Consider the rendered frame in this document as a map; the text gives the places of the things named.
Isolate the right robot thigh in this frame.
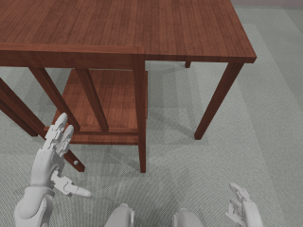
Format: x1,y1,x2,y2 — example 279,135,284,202
172,211,204,227

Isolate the chair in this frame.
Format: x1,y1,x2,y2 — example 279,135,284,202
0,43,148,173

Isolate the robot left forearm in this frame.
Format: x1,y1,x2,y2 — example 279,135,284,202
13,185,55,227

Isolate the left robot hand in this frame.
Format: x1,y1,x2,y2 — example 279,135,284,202
30,113,93,199

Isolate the left robot thigh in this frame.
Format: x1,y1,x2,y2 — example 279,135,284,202
104,206,135,227

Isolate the table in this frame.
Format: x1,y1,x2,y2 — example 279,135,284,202
0,0,257,140

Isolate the right robot hand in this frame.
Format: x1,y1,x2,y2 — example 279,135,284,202
225,182,264,227

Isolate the robot thigh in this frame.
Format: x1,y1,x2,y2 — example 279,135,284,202
172,211,204,227
104,206,135,227

